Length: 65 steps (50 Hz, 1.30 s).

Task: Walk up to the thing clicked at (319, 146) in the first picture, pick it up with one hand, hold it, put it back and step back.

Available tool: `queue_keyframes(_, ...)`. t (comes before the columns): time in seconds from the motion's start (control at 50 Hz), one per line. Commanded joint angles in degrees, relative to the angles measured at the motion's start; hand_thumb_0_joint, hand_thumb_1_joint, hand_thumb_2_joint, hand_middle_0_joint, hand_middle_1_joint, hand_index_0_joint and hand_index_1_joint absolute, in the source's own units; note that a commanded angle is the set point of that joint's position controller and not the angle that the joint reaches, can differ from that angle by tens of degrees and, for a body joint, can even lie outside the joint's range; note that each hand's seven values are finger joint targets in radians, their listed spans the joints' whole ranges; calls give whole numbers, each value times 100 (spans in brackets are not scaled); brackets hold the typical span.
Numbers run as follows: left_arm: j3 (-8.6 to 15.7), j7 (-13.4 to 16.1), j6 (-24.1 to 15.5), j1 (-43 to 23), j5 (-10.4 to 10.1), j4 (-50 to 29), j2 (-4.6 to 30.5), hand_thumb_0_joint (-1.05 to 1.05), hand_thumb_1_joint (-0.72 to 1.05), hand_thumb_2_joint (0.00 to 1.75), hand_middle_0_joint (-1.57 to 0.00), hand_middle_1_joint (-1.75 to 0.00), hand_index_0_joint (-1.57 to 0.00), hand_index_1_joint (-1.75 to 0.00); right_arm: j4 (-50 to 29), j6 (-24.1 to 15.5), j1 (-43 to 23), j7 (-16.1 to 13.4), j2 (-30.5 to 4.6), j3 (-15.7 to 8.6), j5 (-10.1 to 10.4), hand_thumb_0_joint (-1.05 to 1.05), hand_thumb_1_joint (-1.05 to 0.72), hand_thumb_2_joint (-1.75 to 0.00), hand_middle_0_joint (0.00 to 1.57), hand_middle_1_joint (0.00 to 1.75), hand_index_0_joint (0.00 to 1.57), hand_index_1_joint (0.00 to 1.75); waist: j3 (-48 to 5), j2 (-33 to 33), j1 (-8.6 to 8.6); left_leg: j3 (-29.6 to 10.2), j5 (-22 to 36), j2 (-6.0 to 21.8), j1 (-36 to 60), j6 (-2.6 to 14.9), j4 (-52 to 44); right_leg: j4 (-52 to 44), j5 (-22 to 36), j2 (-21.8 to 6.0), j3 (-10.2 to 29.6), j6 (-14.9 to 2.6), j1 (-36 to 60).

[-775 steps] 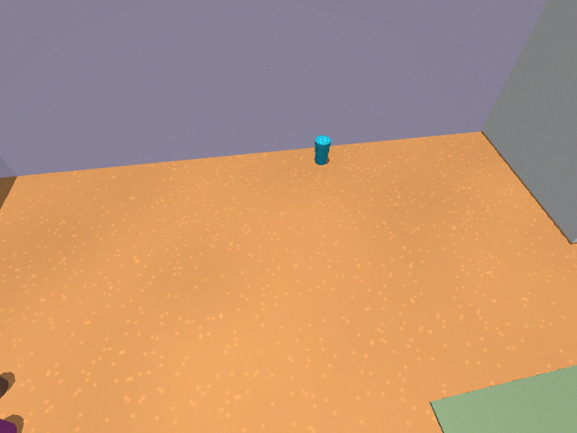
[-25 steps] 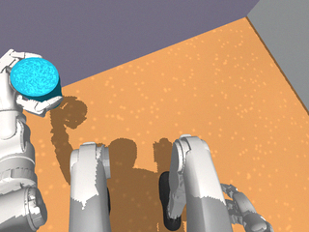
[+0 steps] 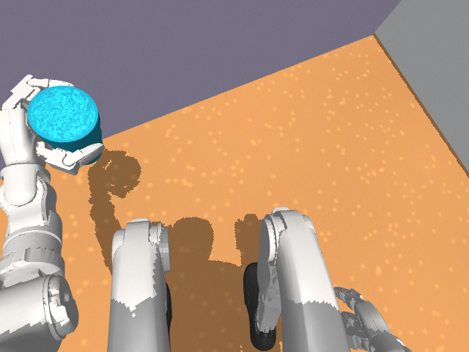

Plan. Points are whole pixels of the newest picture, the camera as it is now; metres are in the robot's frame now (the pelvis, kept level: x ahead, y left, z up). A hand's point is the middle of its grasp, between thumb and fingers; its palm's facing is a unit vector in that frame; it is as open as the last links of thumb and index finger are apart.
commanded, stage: settle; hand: left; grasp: from the side
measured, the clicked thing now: (75, 134) +0.46 +0.24 -0.05
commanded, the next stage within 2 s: lift in 0.02 s
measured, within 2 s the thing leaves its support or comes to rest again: neither
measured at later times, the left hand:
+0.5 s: hand (56, 117) +0.45 +0.24 +0.02, palm faces +0.16 -0.99 -0.04, open 11.1 cm
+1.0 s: hand out of the picture +0.41 +0.23 +0.18, palm faces +0.17 -0.98 -0.05, open 11.1 cm
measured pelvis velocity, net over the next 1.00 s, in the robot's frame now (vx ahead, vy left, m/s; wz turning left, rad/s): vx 0.02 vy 0.00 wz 0.04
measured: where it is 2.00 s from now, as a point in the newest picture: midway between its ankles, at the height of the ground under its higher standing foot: (210, 331)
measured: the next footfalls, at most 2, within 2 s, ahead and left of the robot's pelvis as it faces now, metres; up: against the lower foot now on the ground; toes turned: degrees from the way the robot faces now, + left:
none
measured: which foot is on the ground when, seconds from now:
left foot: down 0.00-1.00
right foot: down 0.00-1.00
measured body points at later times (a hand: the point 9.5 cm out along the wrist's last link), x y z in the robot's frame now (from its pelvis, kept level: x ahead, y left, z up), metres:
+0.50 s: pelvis +0.00 +0.00 +0.03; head +0.19 +0.04 +0.44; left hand +0.44 +0.29 +0.03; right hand +0.13 -0.27 -0.09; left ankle +0.08 +0.13 -0.33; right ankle +0.11 -0.13 -0.33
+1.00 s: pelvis +0.02 +0.00 +0.16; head +0.17 +0.03 +0.58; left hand +0.40 +0.28 +0.19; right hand +0.20 -0.25 +0.04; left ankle +0.08 +0.13 -0.33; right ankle +0.11 -0.13 -0.33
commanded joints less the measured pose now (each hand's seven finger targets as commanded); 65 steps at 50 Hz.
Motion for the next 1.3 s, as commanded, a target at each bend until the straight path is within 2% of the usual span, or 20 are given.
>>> queue_keyframes(0.0, 152, 42, -415, -1668, -71, -866, 1189, 0, -2, 128, -125, -138, -124, -141, -330, -84, 650, -69, -1230, -471, 10, 0, -91, -90, 20, 30, 20, 30, -3500, 1040, -38, 295, 547, -64, 2390, 180, -1772, -1334, 610, 192, -266, -317, 1939)
queue_keyframes(0.1, 113, 65, -452, -1975, -47, -1001, 1174, 0, -1, 129, -126, -139, -125, -142, -277, -82, 722, -73, -1215, -488, -6, 0, -91, -90, 20, 30, 20, 30, -3699, 1034, -93, 318, 669, -72, 2478, 179, -1720, -1350, 738, 187, -241, -313, 1994)
queue_keyframes(0.24, 224, -52, -408, -1864, -77, -1363, 1363, 0, -2, 120, -130, -144, -132, -143, -311, -90, 780, -90, -1228, -580, 73, 0, -95, -91, 20, 30, 20, 30, -4003, 1192, 84, 361, 763, -87, 2752, 167, -1946, -1448, 769, 174, -193, -337, 2174)
queue_keyframes(0.26, 120, -107, -345, -1490, -80, -1131, 1202, 0, -3, 119, -128, -144, -131, -143, -374, -86, 762, -100, -1224, -582, 98, 0, -95, -91, 20, 30, 20, 30, -3919, 1150, 52, 359, 783, -84, 2737, 174, -2008, -1496, 778, 158, -200, -324, 2250)
queue_keyframes(0.4, 147, -163, -118, -1614, -325, -1860, 1103, 0, -6, 119, -127, -142, -130, -141, -495, -130, 738, -185, -1187, -677, 277, 0, -95, -91, 20, 30, 20, 30, -3985, 1075, 129, 314, 591, -78, 2932, 189, -2314, -1788, 667, 128, -125, -328, 2345)
queue_keyframes(0.58, -143, -213, 243, -900, -481, -2453, 698, 0, -9, 118, -126, -142, -130, -141, -690, -230, 716, -289, -1085, -789, 429, 0, -94, -90, 20, 30, 20, 30, -4007, 740, 214, 369, 589, -75, 3320, 228, -2787, -2496, 618, 125, 5, -307, 3015)
queue_keyframes(0.6, -60, -176, 276, -927, -493, -2791, 823, 0, -8, 118, -127, -142, -130, -141, -743, -229, 730, -308, -1070, -796, 456, 0, -94, -90, 20, 30, 20, 30, -4035, 797, 250, 367, 563, -75, 3414, 228, -2901, -2613, 590, 117, 13, -301, 3140)
queue_keyframes(0.74, -347, 29, 724, -126, -508, -3353, 342, 0, -8, 119, -125, -141, -128, -140, -860, -272, 616, -402, -921, -838, 589, 0, -93, -90, 20, 30, 20, 30, -3705, 593, 349, 305, 633, -34, 3981, 208, -3529, -3226, 686, 116, 68, -286, 3706)
queue_keyframes(0.8, -255, 184, 858, -181, -542, -4022, 491, 0, -9, 118, -124, -140, -127, -139, -913, -297, 592, -445, -845, -851, 636, 0, -92, -90, 20, 30, 20, 30, -3775, 535, 426, 362, 682, -25, 4190, 228, -3717, -3595, 696, 118, 200, -251, 4211)
queue_keyframes(0.84, -572, 246, 976, 99, -522, -4120, 170, 0, -9, 117, -122, -139, -125, -138, -935, -322, 523, -470, -815, -854, 663, 0, -92, -90, 20, 30, 20, 30, -3640, 622, 390, 301, 725, -13, 4591, 204, -3986, -3749, 783, 116, 170, -267, 4203)
queue_keyframes(0.92, -562, 414, 1118, 471, -478, -4719, 221, 0, -6, 118, -123, -140, -126, -139, -911, -342, 541, -518, -749, -876, 697, 0, -92, -90, 20, 30, 20, 30, -3593, 758, 521, 207, 859, 2, 5235, 148, -4497, -4055, 910, 127, 129, -282, 4568)
queue_keyframes(0.98, -1001, 452, 1313, 977, -492, -4591, -280, 0, -4, 120, -124, -142, -128, -141, -910, -372, 499, -535, -700, -861, 726, 0, -92, -90, 20, 30, 20, 30, -3265, 717, 418, 105, 984, 26, 5676, 112, -4888, -4334, 1034, 131, 73, -276, 4673)
queue_keyframes(1.0, -783, 516, 1332, 849, -474, -4976, 12, 0, -4, 121, -125, -142, -128, -141, -897, -391, 523, -549, -720, -892, 729, 0, -92, -90, 20, 30, 20, 30, -3313, 680, 501, 128, 994, 28, 5791, 119, -4990, -4500, 1037, 142, 83, -270, 4896)
queue_keyframes(1.02, -859, 521, 1422, 1131, -478, -4677, -94, 0, -7, 120, -125, -143, -129, -142, -860, -394, 532, -570, -701, -884, 742, 0, -93, -90, 20, 30, 20, 30, -3203, 615, 474, 144, 1094, 33, 5914, 124, -5066, -4631, 1138, 138, 100, -259, 5024)
queue_keyframes(1.04, -941, 533, 1430, 901, -472, -5136, -65, 0, -8, 120, -125, -143, -129, -142, -917, -408, 506, -581, -658, -880, 742, 0, -92, -90, 20, 30, 20, 30, -3264, 629, 438, 208, 1120, 16, 6004, 138, -5137, -4818, 1177, 153, 111, -246, 5271)
queue_keyframes(1.12, -822, 670, 1549, 1207, -492, -5144, -46, 0, -9, 122, -127, -145, -130, -144, -902, -479, 519, -613, -663, -902, 756, 0, -92, -90, 20, 30, 20, 30, -2990, 392, 491, 200, 1464, 28, 6361, 150, -5497, -5191, 1488, 172, 100, -227, 5838)
queue_keyframes(1.14, -986, 672, 1587, 1545, -505, -4785, -295, 0, -9, 122, -127, -145, -131, -144, -809, -479, 583, -610, -566, -829, 750, 0, -93, -90, 20, 30, 20, 30, -2834, 346, 444, 187, 1586, 20, 6423, 144, -5597, -5251, 1615, 176, 93, -220, 5940)
queue_keyframes(1.16, -985, 678, 1548, 1345, -536, -5157, -270, 0, -9, 122, -128, -145, -131, -144, -888, -505, 523, -610, -592, -863, 756, 0, -92, -90, 20, 30, 20, 30, -2856, 332, 479, 216, 1594, 11, 6556, 147, -5701, -5385, 1615, 191, 90, -226, 6071)
queue_keyframes(1.22, -1127, 666, 1577, 1529, -502, -4738, -417, 0, -8, 123, -128, -145, -131, -144, -850, -579, 542, -627, -595, -873, 742, 0, -92, -90, 20, 30, 20, 30, -2450, 244, 404, 237, 1631, 18, 6724, 151, -5950, -5666, 1662, 205, 81, -215, 6310)
queue_keyframes(1.28, -1081, 665, 1528, 1405, -450, -4816, -304, 0, -7, 122, -128, -145, -131, -144, -788, -607, 617, -605, -534, -856, 713, 0, -93, -90, 20, 30, 20, 30, -2427, 444, 507, 271, 1951, 26, 7074, 123, -6204, -5886, 1930, 184, 100, -221, 6632)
